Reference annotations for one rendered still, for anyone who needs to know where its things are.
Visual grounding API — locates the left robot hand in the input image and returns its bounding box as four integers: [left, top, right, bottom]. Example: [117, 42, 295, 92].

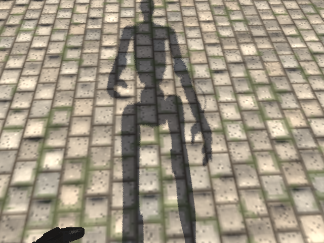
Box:
[32, 227, 85, 243]

